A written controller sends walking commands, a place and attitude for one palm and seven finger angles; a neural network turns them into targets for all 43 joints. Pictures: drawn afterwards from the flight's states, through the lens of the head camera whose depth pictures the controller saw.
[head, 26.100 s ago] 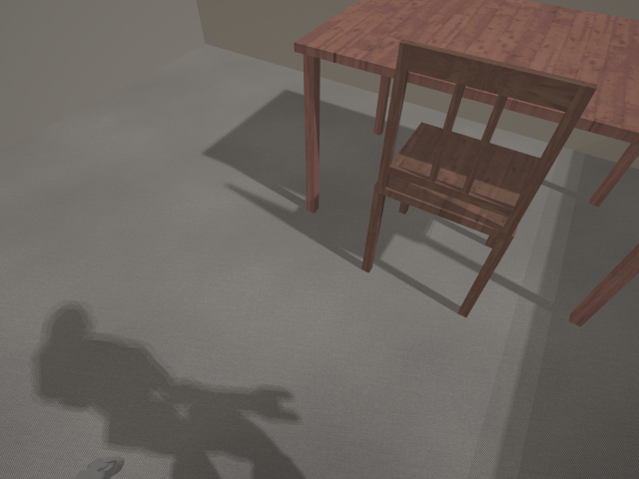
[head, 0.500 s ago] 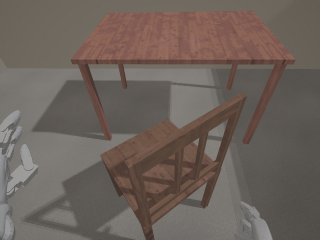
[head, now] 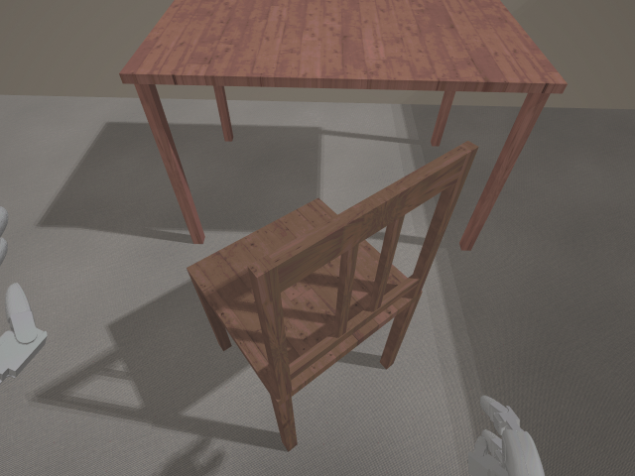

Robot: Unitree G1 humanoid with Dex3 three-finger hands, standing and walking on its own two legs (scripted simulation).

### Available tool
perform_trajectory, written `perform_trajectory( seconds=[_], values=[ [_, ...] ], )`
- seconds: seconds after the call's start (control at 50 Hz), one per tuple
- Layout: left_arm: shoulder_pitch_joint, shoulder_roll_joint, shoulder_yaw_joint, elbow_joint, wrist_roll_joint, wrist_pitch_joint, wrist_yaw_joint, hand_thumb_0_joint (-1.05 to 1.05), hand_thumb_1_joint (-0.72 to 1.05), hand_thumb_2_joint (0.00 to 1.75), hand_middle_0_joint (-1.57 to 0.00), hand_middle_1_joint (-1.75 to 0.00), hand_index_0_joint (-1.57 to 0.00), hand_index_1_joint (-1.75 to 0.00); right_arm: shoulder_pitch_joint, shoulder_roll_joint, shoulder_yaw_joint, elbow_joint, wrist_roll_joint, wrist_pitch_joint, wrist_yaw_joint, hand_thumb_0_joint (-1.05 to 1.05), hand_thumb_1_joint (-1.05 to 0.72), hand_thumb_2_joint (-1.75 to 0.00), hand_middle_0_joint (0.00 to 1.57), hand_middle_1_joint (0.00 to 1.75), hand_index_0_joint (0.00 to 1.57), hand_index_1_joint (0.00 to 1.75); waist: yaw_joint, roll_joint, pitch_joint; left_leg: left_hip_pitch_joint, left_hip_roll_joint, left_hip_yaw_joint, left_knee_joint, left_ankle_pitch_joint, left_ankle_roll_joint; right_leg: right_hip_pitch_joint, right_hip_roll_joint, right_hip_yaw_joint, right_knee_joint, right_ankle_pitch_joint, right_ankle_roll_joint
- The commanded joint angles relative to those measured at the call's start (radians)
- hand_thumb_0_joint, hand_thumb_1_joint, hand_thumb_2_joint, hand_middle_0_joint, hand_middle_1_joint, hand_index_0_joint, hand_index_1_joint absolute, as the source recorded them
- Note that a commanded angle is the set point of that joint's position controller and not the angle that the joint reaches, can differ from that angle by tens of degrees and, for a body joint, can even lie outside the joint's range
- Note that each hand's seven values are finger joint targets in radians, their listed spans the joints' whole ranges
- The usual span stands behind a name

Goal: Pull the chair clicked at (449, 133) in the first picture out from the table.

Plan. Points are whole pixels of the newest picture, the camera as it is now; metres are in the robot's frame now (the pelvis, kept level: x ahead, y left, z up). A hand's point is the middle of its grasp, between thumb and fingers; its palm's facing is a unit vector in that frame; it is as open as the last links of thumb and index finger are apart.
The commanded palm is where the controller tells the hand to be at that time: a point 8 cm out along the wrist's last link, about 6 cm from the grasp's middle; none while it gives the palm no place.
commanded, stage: step back with the hand held close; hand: left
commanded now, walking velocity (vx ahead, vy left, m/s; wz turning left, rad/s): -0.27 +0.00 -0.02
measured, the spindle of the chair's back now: (344, 294) +0.42 -0.01 -0.09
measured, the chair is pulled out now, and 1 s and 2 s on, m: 0.50 0.50 0.50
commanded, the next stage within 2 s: stop stepping back and stand still in 1.24 s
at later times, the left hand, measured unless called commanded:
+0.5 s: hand (7, 367) +0.17 +0.27 +0.17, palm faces +0.49 -0.73 -0.48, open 7.4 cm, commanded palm +0.10 +0.30 +0.18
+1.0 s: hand (7, 400) +0.14 +0.25 +0.17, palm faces +0.40 -0.78 -0.49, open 7.4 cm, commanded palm +0.06 +0.30 +0.18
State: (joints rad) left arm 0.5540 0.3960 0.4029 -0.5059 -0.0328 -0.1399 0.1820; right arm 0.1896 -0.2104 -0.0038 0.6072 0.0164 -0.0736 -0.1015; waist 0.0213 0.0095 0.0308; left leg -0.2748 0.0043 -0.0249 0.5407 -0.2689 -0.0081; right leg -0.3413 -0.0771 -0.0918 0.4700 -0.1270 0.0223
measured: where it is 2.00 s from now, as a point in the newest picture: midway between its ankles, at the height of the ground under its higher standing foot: outside the picture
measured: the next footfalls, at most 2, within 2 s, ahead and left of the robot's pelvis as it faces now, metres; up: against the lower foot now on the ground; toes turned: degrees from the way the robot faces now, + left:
right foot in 0.76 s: +0.04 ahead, -0.14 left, +0.00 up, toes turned +0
right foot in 1.34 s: -0.17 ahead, -0.12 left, +0.00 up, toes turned +4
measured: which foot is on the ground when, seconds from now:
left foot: down 0.00-1.00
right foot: down 0.00-0.66, up 0.68-0.74, down 0.76-1.00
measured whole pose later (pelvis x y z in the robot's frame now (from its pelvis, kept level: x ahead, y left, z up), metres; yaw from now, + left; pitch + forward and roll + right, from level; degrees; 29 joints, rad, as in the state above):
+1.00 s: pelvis -0.06 +0.00 -0.01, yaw +3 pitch +2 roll -1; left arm 0.54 0.44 0.44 -0.61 -0.01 -0.25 0.14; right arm 0.13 -0.18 -0.03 0.65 0.00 -0.12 -0.08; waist -0.02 -0.06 0.05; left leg -0.44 -0.01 -0.04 0.77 -0.40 -0.01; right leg -0.39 -0.03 -0.02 0.54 -0.18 0.02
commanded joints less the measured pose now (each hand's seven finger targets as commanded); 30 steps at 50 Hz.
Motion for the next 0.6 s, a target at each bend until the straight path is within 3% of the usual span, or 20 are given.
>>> perform_trajectory(
  seconds=[0.0, 0.06, 0.1, 0.24, 0.28, 0.36, 0.42, 0.46, 0.52, 0.56, 0.58],
  values=[
    [-0.041, 0.196, 0.132, -0.208, 0.005, -0.069, 0.029, 0.00, 0.90, 0.90, -0.20, -0.30, -0.20, -0.30, -0.086, -0.116, -0.038, -0.164, -0.003, -0.064, -0.009, 0.00, -0.90, -0.90, 0.20, 0.30, 0.20, 0.30, -0.013, 0.013, -0.091, -0.164, 0.068, -0.070, -0.127, -0.167, 0.045, 0.125, -0.078, 0.137, -0.121, -0.262, -0.048],
    [-0.044, 0.202, 0.141, -0.223, 0.010, -0.077, 0.034, 0.00, 0.90, 0.90, -0.20, -0.30, -0.20, -0.30, -0.080, -0.123, -0.039, -0.169, -0.003, -0.072, -0.007, 0.00, -0.90, -0.90, 0.20, 0.30, 0.20, 0.30, -0.014, 0.015, -0.084, -0.189, 0.076, -0.085, -0.122, -0.209, 0.050, 0.105, -0.074, 0.139, -0.117, -0.301, -0.048],
    [-0.039, 0.205, 0.146, -0.228, 0.012, -0.080, 0.036, 0.00, 0.90, 0.90, -0.20, -0.30, -0.20, -0.30, -0.076, -0.124, -0.036, -0.170, -0.004, -0.077, -0.008, 0.00, -0.90, -0.90, 0.20, 0.30, 0.20, 0.30, -0.017, 0.050, -0.084, -0.217, 0.086, -0.100, -0.148, -0.233, 0.055, 0.125, -0.061, 0.132, -0.097, -0.308, -0.045],
    [-0.033, 0.203, 0.160, -0.241, 0.022, -0.103, 0.037, 0.00, 0.90, 0.90, -0.20, -0.30, -0.20, -0.30, -0.070, -0.131, -0.046, -0.163, -0.011, -0.102, -0.002, 0.00, -0.90, -0.90, 0.20, 0.30, 0.20, 0.30, -0.013, 0.090, -0.096, -0.314, 0.114, -0.127, -0.178, -0.198, 0.066, 0.229, -0.032, 0.124, 0.002, -0.131, -0.034],
    [-0.040, 0.210, 0.169, -0.236, 0.029, -0.110, 0.035, 0.00, 0.90, 0.90, -0.20, -0.30, -0.20, -0.30, -0.075, -0.135, -0.051, -0.160, -0.010, -0.106, 0.000, 0.00, -0.90, -0.90, 0.20, 0.30, 0.20, 0.30, -0.013, 0.112, -0.086, -0.364, 0.123, -0.138, -0.189, -0.238, 0.074, 0.254, -0.027, 0.129, 0.032, -0.116, -0.036],
    [-0.069, 0.204, 0.175, -0.252, 0.042, -0.134, 0.031, 0.00, 0.90, 0.90, -0.20, -0.30, -0.20, -0.30, -0.059, -0.138, -0.058, -0.160, -0.011, -0.116, 0.007, 0.00, -0.90, -0.90, 0.20, 0.30, 0.20, 0.30, -0.015, 0.089, -0.070, -0.446, 0.124, -0.144, -0.165, -0.330, 0.089, 0.269, -0.024, 0.160, 0.074, -0.123, -0.039],
    [-0.075, 0.212, 0.181, -0.256, 0.038, -0.144, 0.029, 0.00, 0.90, 0.90, -0.20, -0.30, -0.20, -0.30, -0.058, -0.130, -0.061, -0.148, -0.015, -0.122, 0.008, 0.00, -0.90, -0.90, 0.20, 0.30, 0.20, 0.30, -0.017, 0.036, -0.084, -0.382, 0.095, -0.124, -0.103, -0.296, 0.075, 0.196, -0.050, 0.191, 0.026, -0.131, -0.054],
    [-0.080, 0.213, 0.179, -0.257, 0.031, -0.144, 0.029, 0.00, 0.90, 0.90, -0.20, -0.30, -0.20, -0.30, -0.052, -0.126, -0.063, -0.139, -0.018, -0.123, 0.010, 0.00, -0.90, -0.90, 0.20, 0.30, 0.20, 0.30, -0.018, -0.025, -0.101, -0.291, 0.061, -0.093, -0.020, -0.264, 0.056, 0.102, -0.093, 0.229, -0.058, -0.183, -0.078],
    [-0.074, 0.224, 0.182, -0.270, 0.022, -0.142, 0.033, 0.00, 0.90, 0.90, -0.20, -0.30, -0.20, -0.30, -0.054, -0.121, -0.064, -0.116, -0.022, -0.119, 0.010, 0.00, -0.90, -0.90, 0.20, 0.30, 0.20, 0.30, -0.022, -0.050, -0.145, -0.144, 0.039, -0.068, 0.084, -0.186, 0.040, -0.012, -0.155, 0.252, -0.130, -0.210, -0.116],
    [-0.050, 0.223, 0.191, -0.274, 0.018, -0.141, 0.035, 0.00, 0.90, 0.90, -0.20, -0.30, -0.20, -0.30, -0.058, -0.119, -0.064, -0.113, -0.022, -0.116, 0.009, 0.00, -0.90, -0.90, 0.20, 0.30, 0.20, 0.30, -0.023, -0.047, -0.172, -0.117, 0.053, -0.082, 0.048, -0.142, 0.042, -0.011, -0.143, 0.213, -0.095, -0.172, -0.109],
    [-0.034, 0.232, 0.204, -0.265, 0.018, -0.140, 0.037, 0.00, 0.90, 0.90, -0.20, -0.30, -0.20, -0.30, -0.071, -0.121, -0.066, -0.112, -0.023, -0.114, 0.004, 0.00, -0.90, -0.90, 0.20, 0.30, 0.20, 0.30, -0.022, -0.002, -0.171, -0.137, 0.075, -0.108, -0.009, -0.131, 0.050, 0.004, -0.111, 0.186, -0.060, -0.176, -0.094]
  ],
)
